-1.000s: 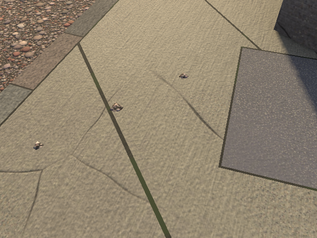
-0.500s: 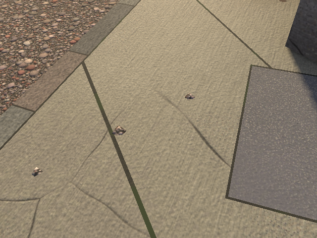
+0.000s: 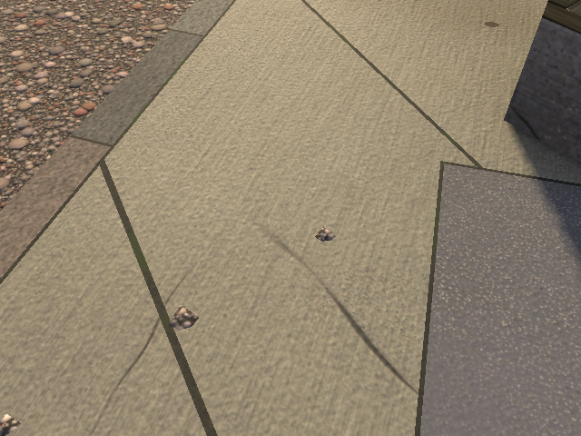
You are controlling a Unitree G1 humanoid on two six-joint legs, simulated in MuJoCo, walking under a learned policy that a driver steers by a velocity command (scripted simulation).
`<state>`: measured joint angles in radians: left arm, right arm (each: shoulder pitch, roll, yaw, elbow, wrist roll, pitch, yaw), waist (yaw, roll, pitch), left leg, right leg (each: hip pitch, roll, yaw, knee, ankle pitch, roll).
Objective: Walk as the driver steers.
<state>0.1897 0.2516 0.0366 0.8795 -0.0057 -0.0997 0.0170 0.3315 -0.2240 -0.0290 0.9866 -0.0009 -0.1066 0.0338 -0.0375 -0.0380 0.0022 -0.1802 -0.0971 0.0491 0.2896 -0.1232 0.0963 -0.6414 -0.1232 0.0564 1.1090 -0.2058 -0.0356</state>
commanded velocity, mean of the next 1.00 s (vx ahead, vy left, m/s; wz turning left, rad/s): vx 0.50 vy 0.00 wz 0.51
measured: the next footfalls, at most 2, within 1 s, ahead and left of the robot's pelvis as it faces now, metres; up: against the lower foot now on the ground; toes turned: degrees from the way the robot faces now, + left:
right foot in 0.26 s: +0.31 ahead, -0.15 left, +0.00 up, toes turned +9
left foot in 0.80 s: +0.50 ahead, +0.19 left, +0.00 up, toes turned +30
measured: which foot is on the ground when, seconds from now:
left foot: down 0.00-0.28, up 0.30-0.78, down 0.80-1.00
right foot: up 0.00-0.24, down 0.26-0.82, up 0.84-1.00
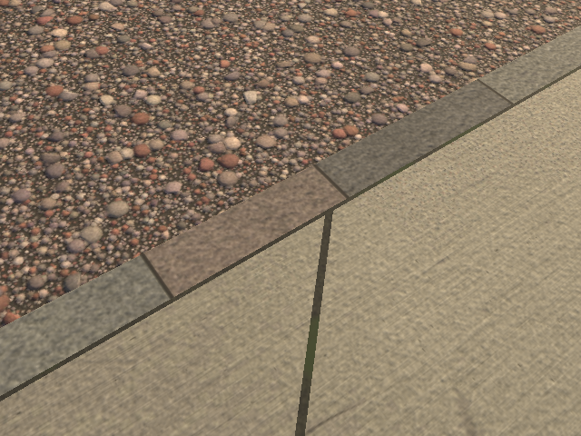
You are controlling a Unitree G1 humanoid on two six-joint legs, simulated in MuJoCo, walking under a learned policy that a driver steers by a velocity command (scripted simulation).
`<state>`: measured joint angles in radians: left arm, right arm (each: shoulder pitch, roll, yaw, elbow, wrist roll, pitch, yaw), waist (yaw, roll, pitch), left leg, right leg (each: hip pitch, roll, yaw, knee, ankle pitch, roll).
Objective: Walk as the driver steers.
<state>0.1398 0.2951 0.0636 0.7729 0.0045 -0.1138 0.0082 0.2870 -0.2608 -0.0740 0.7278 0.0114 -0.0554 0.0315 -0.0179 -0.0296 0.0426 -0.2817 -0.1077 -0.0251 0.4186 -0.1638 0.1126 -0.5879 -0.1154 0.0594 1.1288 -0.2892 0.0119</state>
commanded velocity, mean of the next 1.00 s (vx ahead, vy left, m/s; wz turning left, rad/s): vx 0.50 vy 0.00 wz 0.17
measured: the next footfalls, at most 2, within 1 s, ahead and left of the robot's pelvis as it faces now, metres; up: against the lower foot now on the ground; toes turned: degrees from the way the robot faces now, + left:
right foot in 0.34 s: +0.37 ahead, -0.12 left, +0.00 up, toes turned +8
left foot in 0.86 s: +0.63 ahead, +0.15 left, +0.00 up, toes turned +9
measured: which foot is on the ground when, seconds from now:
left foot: down 0.00-0.36, up 0.38-0.84, down 0.86-1.00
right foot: up 0.00-0.32, down 0.34-0.86, up 0.88-1.00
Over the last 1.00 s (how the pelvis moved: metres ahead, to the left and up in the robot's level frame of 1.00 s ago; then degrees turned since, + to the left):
0.47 0.11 0.00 34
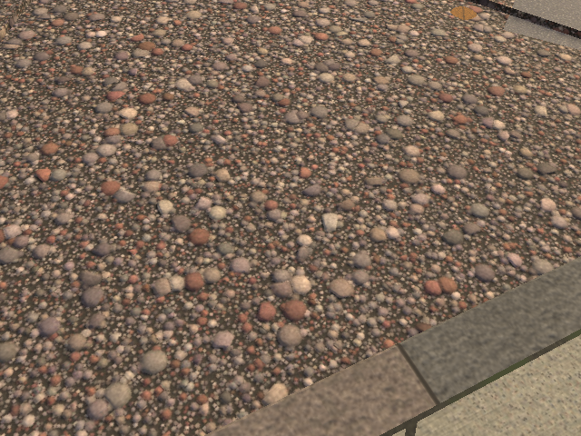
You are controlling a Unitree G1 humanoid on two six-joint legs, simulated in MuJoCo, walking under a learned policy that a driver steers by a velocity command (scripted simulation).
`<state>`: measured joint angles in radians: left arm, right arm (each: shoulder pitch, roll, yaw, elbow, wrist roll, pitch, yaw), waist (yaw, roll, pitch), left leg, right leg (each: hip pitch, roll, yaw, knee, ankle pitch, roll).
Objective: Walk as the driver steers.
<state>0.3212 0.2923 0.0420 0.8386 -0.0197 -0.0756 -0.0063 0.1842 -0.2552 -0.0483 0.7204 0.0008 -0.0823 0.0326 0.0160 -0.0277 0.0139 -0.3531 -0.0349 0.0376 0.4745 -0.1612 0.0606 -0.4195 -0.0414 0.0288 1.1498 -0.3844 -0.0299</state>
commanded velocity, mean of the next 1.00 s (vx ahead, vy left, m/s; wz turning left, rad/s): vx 0.50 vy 0.00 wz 0.00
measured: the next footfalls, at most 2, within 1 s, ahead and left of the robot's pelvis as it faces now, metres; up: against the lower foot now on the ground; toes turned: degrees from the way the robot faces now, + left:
right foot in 0.40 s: +0.39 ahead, -0.15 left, +0.00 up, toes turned -2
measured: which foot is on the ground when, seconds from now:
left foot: down 0.00-0.40, up 0.42-1.00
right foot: up 0.00-0.38, down 0.40-1.00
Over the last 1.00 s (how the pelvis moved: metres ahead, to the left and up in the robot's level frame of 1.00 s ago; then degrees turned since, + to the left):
0.55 0.05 0.00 8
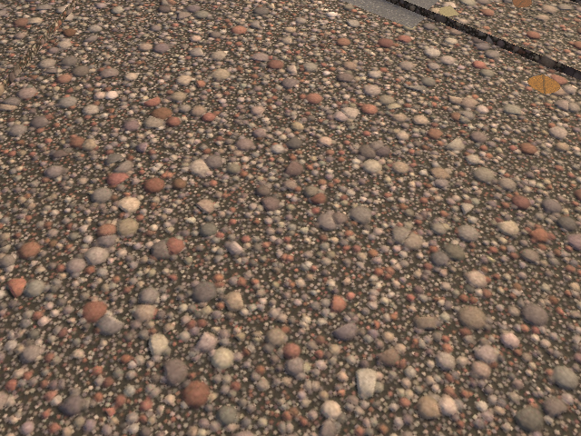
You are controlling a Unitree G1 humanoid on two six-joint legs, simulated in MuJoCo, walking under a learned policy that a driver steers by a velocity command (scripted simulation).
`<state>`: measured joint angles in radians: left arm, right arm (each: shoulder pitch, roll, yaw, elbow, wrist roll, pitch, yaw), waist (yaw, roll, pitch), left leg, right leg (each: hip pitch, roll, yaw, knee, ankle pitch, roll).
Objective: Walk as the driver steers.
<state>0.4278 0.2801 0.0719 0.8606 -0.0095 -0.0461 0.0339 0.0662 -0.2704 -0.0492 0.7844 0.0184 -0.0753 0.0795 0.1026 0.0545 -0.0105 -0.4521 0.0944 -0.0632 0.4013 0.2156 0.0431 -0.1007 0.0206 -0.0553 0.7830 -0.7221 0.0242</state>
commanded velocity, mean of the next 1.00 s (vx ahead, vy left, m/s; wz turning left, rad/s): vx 0.50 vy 0.00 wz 0.00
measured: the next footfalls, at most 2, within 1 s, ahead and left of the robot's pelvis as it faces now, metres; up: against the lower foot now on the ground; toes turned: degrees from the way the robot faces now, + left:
left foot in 0.02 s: +0.15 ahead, +0.14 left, -0.11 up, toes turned +1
right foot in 0.50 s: +0.47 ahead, -0.10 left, -0.11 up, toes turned -1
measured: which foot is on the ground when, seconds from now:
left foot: up 0.00-0.00, down 0.02-0.52, up 0.54-1.00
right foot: down 0.00-0.04, up 0.06-0.48, down 0.50-1.00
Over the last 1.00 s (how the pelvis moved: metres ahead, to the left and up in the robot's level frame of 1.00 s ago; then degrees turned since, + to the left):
0.54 0.00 -0.07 0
